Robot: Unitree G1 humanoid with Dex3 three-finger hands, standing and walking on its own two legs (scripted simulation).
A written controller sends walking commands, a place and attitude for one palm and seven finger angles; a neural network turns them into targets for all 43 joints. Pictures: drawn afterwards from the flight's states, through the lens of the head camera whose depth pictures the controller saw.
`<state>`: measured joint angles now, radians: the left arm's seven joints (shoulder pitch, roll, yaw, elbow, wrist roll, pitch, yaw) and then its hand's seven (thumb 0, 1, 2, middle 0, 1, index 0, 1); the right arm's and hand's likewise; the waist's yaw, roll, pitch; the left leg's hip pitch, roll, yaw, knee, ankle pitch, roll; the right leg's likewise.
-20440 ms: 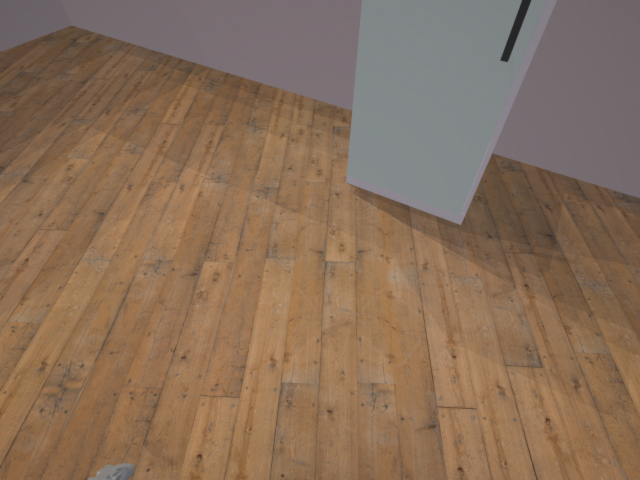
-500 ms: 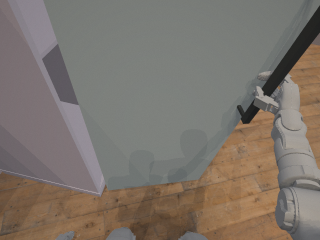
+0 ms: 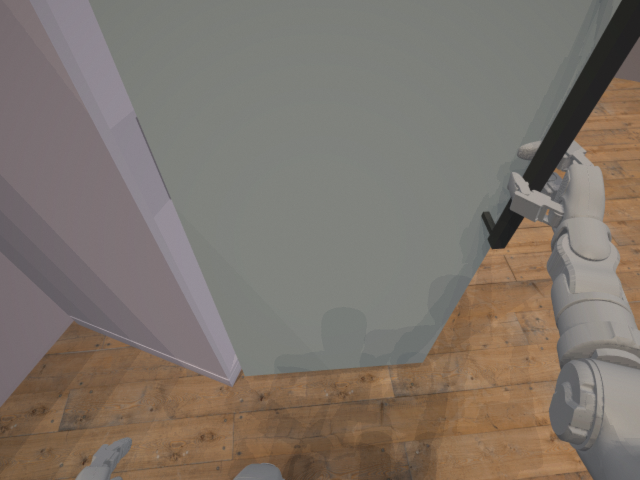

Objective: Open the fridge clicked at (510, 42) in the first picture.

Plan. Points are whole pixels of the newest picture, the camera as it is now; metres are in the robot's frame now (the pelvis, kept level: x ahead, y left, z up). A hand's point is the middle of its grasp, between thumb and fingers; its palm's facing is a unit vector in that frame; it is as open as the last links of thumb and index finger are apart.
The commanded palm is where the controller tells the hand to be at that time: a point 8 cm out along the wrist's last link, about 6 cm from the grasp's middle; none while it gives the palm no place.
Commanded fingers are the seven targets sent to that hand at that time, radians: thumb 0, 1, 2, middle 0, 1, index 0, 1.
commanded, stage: stop walking and hold the door back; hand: right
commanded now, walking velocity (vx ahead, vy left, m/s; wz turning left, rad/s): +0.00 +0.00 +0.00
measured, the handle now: (543, 139) +0.51 -0.21 +0.18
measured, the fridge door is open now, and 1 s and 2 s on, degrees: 65 65 65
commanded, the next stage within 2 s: loosen the grip on the handle in 0.72 s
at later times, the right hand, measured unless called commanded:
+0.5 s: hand (523, 201) +0.45 -0.20 +0.12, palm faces +0.11 +0.97 -0.20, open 5.7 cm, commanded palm +0.42 -0.28 +0.11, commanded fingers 0.00 -0.90 -0.90 0.45 1.40 0.45 1.40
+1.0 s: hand (534, 192) +0.46 -0.21 +0.13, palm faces +0.12 +0.98 -0.16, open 7.0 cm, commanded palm +0.42 -0.25 +0.13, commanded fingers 0.00 0.31 -0.32 0.45 1.40 0.45 1.40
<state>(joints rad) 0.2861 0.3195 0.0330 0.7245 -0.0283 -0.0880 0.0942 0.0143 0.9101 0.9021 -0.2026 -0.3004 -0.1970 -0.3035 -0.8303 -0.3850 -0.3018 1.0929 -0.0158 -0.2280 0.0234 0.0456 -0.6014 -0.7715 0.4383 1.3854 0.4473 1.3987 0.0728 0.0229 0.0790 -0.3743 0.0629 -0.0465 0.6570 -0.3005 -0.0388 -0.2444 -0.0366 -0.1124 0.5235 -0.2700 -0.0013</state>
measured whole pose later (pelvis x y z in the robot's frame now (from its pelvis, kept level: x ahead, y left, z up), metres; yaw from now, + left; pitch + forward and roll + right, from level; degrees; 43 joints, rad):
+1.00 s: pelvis -0.03 -0.01 +0.00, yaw +3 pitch +6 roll +0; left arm 0.35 0.28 0.00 0.70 0.00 -0.14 0.03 0.01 0.90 0.90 -0.21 -0.30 -0.20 -0.30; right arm -0.91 -0.51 -0.35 1.19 -0.07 -0.18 0.06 -0.02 -0.42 -0.67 0.44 1.39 0.45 1.40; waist 0.14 0.03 -0.03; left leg -0.43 0.02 0.05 0.56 -0.24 0.01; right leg -0.45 -0.05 -0.11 0.56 -0.22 -0.02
